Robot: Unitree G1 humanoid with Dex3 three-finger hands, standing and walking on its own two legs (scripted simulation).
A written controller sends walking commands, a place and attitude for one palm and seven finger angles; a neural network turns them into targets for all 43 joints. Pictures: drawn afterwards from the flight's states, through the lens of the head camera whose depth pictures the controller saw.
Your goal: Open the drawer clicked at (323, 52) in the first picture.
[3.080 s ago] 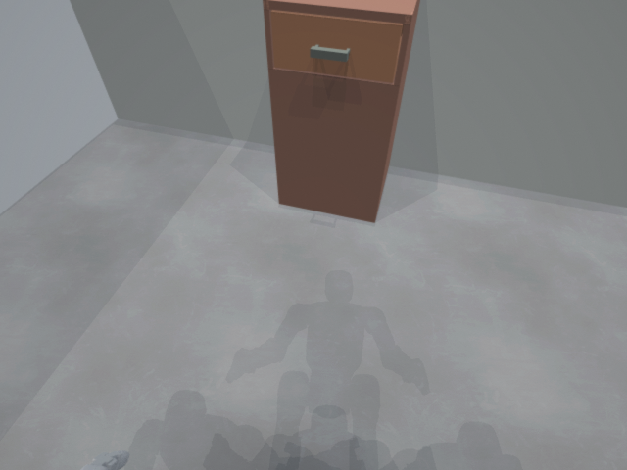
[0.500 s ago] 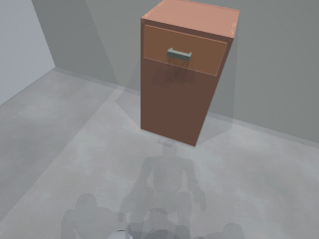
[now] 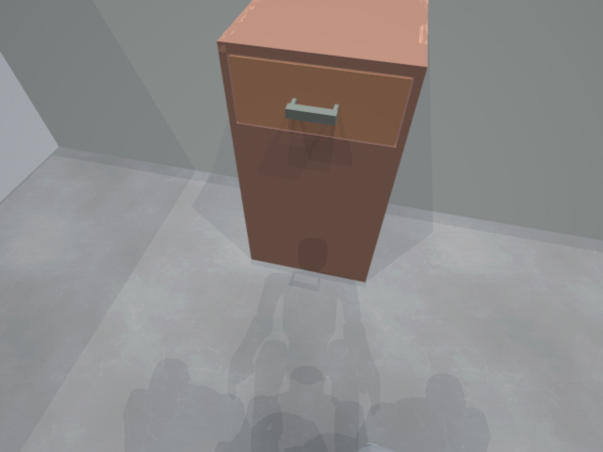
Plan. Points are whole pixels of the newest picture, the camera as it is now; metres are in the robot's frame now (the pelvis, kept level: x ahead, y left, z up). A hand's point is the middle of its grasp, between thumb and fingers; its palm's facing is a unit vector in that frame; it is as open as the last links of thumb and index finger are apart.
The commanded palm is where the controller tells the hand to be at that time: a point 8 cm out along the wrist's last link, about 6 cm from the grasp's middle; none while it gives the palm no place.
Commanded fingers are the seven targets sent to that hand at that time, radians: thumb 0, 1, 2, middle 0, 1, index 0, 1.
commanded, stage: turn to face it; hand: left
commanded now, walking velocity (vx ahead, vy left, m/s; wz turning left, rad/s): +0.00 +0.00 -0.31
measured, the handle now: (313, 109) +0.84 +0.02 -0.02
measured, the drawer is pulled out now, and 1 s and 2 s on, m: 0.00 0.00 0.00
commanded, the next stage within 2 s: take the last steps up to it in 0.24 s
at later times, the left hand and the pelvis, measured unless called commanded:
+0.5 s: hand out of the picture +0.12 +0.18 -0.18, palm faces -0.08 -0.98 -0.18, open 7.4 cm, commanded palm none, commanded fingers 0.00 0.90 0.90 -0.20 -0.30 -0.20 -0.30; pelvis +0.04 +0.00 +0.00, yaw -9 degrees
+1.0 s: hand (252, 406) +0.21 +0.09 -0.16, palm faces -0.13 -0.97 -0.23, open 7.2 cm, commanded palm none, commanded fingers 0.00 0.90 0.90 -0.20 -0.30 -0.20 -0.30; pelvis +0.15 -0.08 +0.00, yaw -11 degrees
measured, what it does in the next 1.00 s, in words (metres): walks ahead: right foot, then left foot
